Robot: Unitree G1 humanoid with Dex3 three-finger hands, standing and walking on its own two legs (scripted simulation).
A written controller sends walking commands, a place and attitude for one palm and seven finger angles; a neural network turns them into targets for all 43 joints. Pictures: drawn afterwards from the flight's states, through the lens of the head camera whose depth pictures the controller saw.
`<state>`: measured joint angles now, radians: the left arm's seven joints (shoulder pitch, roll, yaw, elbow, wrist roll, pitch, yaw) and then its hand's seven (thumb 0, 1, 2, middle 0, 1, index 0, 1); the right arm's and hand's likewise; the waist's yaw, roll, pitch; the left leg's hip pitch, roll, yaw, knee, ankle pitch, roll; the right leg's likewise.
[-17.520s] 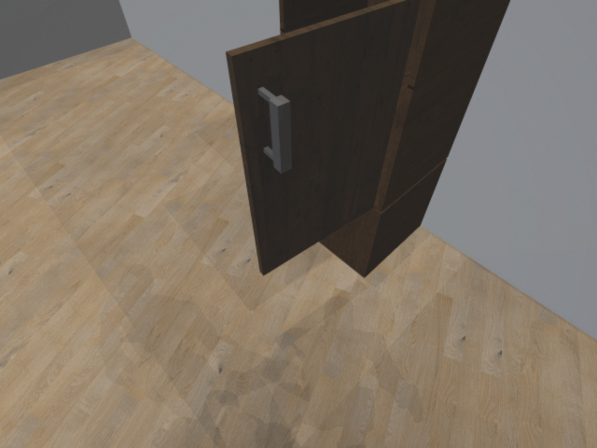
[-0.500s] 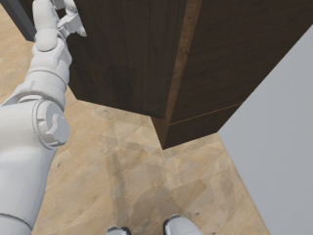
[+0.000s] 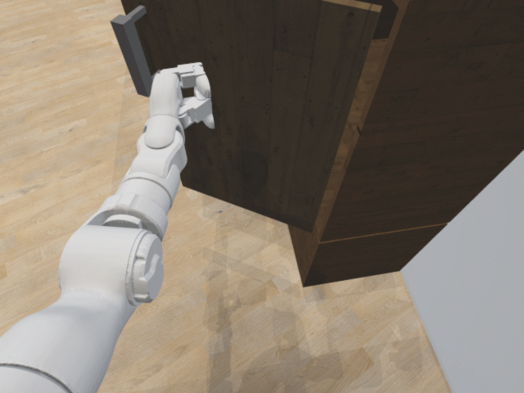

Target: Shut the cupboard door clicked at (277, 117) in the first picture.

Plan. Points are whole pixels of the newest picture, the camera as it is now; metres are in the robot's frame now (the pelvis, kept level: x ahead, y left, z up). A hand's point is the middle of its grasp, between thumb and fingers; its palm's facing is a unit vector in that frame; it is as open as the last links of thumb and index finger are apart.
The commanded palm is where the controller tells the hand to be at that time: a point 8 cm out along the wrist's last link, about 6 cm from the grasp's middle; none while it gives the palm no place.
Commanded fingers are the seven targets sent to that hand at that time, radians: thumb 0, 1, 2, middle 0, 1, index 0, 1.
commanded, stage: draw the hand back to the body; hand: left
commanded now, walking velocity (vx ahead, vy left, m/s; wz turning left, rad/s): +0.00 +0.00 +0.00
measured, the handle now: (142, 52) +0.67 +0.16 +0.14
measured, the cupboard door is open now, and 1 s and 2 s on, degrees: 58 58 58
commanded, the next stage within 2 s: step back with the hand held close in 1.60 s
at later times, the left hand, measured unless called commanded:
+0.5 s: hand (134, 163) +0.39 +0.13 +0.16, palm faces -0.01 -1.00 -0.03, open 3.1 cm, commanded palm +0.35 +0.18 +0.17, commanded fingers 0.00 0.90 0.90 -1.16 -1.35 -1.16 -1.35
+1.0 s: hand out of the picture +0.24 +0.23 +0.18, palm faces +0.34 -0.89 -0.30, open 4.4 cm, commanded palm +0.19 +0.27 +0.19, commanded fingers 0.00 0.90 0.90 -0.47 -0.60 -0.47 -0.60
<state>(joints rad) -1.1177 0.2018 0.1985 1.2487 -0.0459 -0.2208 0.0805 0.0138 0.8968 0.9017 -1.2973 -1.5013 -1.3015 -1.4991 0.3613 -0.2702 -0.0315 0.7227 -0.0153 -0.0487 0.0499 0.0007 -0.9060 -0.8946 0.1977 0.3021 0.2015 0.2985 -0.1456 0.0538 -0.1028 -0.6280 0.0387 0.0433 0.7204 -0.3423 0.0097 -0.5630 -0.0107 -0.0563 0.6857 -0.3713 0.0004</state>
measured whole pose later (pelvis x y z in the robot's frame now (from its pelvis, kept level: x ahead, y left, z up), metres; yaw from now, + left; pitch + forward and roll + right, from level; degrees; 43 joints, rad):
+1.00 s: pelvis -0.01 +0.00 +0.03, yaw +0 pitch -3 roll +0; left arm 0.19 0.30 0.20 -0.16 -0.08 -0.10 0.08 0.01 0.89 0.90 -0.74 -0.89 -0.74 -0.88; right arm 0.19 -0.21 0.05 0.63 0.02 -0.03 -0.06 0.01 -0.90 -0.89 0.20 0.30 0.20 0.30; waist 0.05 0.09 0.00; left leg -0.12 0.01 0.06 0.39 -0.21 0.01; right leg -0.07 -0.02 -0.04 0.37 -0.24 0.01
